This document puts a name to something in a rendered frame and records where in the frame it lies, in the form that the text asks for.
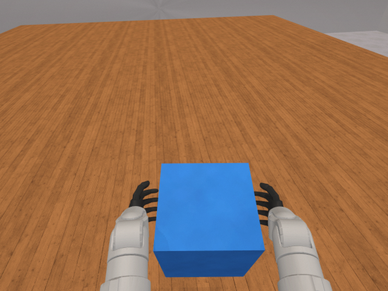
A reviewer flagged robot right hand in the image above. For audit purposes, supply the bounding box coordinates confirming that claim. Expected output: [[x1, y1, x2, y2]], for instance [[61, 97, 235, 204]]
[[254, 182, 283, 226]]

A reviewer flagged robot right forearm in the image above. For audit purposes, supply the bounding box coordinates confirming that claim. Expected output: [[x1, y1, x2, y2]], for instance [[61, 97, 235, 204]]
[[268, 207, 332, 291]]

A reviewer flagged robot left hand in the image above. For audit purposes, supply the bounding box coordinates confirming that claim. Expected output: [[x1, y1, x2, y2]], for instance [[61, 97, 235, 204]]
[[129, 181, 158, 222]]

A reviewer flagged carton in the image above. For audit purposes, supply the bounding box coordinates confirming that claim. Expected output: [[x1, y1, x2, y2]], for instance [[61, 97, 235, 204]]
[[153, 163, 265, 277]]

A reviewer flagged robot left forearm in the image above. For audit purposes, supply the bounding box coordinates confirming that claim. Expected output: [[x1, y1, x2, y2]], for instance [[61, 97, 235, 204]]
[[100, 206, 151, 291]]

